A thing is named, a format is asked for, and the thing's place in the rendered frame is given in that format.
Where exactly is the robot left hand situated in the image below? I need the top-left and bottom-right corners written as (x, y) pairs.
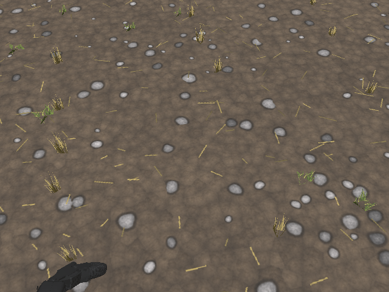
top-left (37, 262), bottom-right (107, 292)

